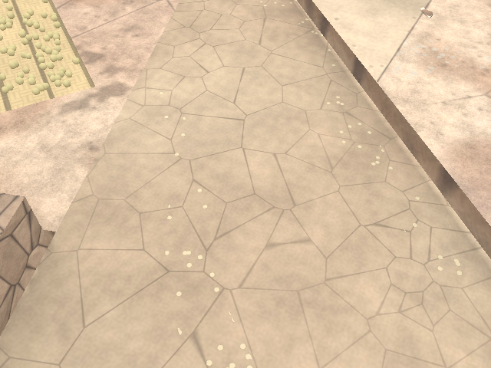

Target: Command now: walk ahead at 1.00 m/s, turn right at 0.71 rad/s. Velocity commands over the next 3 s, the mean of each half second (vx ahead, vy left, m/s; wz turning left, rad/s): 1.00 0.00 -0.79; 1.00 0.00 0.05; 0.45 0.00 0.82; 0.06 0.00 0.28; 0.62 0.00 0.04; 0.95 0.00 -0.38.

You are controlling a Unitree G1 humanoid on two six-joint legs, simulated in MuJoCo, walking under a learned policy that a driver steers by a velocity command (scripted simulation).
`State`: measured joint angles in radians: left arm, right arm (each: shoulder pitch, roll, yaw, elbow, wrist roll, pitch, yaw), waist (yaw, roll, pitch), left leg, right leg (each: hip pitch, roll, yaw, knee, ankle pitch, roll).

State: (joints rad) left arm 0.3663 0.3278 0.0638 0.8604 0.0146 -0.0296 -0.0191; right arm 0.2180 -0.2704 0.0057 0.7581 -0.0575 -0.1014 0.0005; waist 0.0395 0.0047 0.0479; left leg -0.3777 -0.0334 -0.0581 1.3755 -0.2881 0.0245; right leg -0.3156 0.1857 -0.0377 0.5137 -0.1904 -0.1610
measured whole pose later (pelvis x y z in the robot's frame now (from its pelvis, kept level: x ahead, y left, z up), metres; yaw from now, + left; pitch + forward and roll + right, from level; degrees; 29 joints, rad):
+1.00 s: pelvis +0.91 -0.20 +0.01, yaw -21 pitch +1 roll -2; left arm 0.44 0.30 0.05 0.91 0.02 -0.12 -0.01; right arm 0.19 -0.29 -0.03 0.79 -0.01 -0.02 0.05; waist 0.03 0.03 0.02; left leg -0.79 0.11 0.02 1.00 -0.03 0.08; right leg 0.10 0.09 -0.17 0.21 -0.29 -0.07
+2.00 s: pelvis +1.32 -0.33 +0.01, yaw +13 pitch +0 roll +0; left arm 0.20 0.22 0.03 0.75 0.01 0.01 0.01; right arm 0.19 -0.25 -0.07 0.69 0.01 0.06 -0.03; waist 0.03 0.02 0.05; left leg -0.25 0.01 -0.09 0.58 -0.32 -0.07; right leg -0.32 0.03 0.07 0.52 -0.20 -0.01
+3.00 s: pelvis +1.82 -0.17 +0.01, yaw +1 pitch +1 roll +2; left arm 0.23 0.29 0.07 0.76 0.02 -0.01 -0.04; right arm 0.39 -0.27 -0.06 0.84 -0.04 -0.09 0.02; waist -0.02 -0.04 -0.01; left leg -0.15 0.01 0.19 0.43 -0.29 0.02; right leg -0.71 -0.07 -0.01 1.52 -0.23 -0.11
